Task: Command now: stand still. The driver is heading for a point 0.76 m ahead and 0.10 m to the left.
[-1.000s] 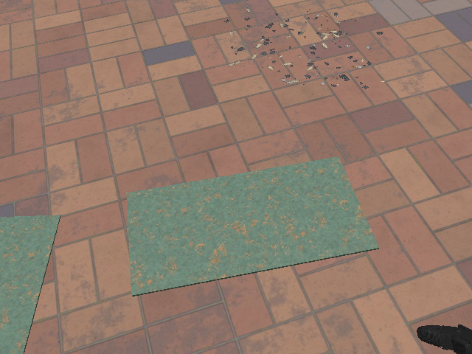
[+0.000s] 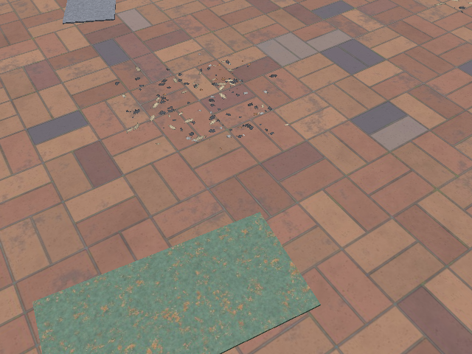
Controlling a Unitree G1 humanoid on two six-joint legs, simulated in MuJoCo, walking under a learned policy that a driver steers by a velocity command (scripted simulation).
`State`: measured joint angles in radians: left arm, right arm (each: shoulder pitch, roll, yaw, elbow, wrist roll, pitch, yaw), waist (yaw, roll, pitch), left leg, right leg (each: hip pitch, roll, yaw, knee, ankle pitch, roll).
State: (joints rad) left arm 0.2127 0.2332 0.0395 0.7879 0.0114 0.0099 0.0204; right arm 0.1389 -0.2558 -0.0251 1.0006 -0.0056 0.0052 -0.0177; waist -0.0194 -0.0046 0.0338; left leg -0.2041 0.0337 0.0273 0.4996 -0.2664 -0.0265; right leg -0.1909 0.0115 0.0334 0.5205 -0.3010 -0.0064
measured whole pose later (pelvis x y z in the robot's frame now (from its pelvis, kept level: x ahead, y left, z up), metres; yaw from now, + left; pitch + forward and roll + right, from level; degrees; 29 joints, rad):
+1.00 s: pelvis +0.00 +0.01 +0.00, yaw +1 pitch -1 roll +0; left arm 0.25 0.19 0.01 1.10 0.00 0.00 0.04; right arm 0.25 -0.19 -0.02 1.12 0.00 0.01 -0.05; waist -0.01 0.00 0.03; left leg -0.21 0.03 0.02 0.47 -0.25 -0.02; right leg -0.18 0.01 0.02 0.47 -0.27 0.00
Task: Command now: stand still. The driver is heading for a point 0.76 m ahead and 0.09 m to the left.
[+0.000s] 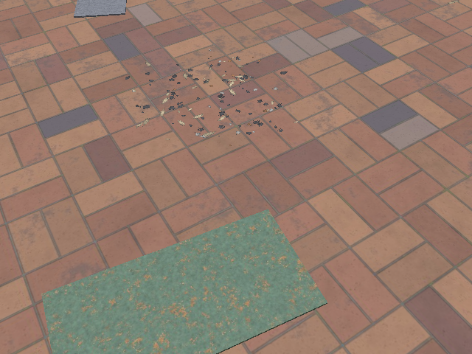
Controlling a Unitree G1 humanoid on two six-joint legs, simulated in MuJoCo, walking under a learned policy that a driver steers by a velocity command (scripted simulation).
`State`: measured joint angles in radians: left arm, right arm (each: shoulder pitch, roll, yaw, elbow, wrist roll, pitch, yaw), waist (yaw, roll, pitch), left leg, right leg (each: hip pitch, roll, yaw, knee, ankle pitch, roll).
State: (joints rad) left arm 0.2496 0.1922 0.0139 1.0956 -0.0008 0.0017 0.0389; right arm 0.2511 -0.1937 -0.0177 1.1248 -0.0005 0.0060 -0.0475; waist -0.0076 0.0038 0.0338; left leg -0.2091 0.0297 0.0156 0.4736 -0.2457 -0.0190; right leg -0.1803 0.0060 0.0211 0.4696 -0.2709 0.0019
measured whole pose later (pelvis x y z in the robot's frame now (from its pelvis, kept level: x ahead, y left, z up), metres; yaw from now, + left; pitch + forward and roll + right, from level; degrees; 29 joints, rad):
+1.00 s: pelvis +0.03 +0.00 -0.01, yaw +0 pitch +0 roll +0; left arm 0.33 0.16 0.01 1.11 -0.01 -0.03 0.03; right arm 0.34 -0.16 -0.01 1.10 0.01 -0.03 -0.04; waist 0.00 0.00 0.02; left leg -0.24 0.02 0.00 0.60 -0.36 -0.01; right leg -0.21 0.00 0.03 0.59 -0.38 0.01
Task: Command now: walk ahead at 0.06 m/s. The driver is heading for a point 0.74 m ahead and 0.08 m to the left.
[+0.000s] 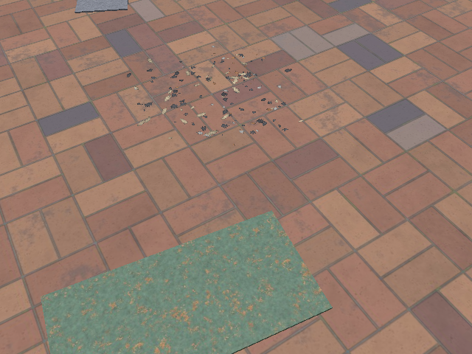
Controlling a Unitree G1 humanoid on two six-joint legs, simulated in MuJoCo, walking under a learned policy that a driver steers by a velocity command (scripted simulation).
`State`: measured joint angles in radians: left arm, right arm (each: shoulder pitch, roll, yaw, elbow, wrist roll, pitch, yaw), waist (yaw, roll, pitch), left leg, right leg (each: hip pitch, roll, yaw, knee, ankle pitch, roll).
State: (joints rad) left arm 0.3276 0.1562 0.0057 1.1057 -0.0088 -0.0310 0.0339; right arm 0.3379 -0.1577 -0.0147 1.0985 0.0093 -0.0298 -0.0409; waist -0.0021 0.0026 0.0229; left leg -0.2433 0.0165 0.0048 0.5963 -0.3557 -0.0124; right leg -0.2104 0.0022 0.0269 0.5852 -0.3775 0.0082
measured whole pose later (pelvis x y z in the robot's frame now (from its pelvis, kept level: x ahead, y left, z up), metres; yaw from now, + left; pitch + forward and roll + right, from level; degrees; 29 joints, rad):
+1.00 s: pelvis -0.02 +0.00 +0.01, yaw +0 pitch -1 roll +0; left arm 0.34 0.14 0.02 1.12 -0.01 0.00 0.05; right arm 0.33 -0.15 -0.02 1.12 0.01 0.00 -0.05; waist 0.00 0.00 0.03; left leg -0.22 0.01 0.01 0.53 -0.30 0.00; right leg -0.19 0.00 0.02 0.52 -0.32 0.00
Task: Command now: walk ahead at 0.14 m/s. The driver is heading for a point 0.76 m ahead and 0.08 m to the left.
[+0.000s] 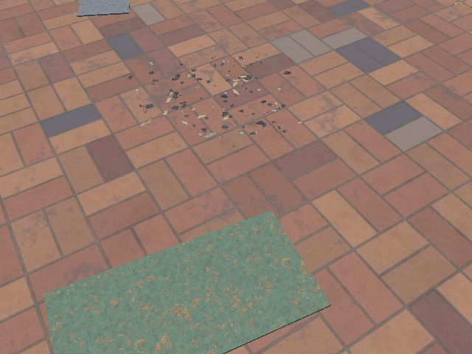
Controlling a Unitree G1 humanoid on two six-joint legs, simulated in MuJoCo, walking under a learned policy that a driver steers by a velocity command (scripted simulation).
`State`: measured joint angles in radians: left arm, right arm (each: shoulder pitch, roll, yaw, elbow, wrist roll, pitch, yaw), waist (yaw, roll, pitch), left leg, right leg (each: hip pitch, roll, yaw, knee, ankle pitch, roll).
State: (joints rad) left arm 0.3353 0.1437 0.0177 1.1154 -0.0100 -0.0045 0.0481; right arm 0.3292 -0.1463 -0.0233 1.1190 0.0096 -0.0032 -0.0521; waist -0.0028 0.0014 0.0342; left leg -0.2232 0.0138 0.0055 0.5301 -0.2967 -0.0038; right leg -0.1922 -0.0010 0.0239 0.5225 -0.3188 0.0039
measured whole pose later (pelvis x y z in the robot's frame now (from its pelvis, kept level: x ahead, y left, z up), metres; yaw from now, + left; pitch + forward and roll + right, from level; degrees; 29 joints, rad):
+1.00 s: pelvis +0.42 +0.01 +0.01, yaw -1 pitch +1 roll +2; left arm 0.16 0.25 0.06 0.88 -0.01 -0.08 0.02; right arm 0.35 -0.23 -0.04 1.00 0.00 -0.10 0.02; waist -0.05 -0.04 0.00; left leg -0.12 -0.09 0.06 0.24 -0.14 0.09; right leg -0.70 -0.16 0.05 0.96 -0.08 -0.02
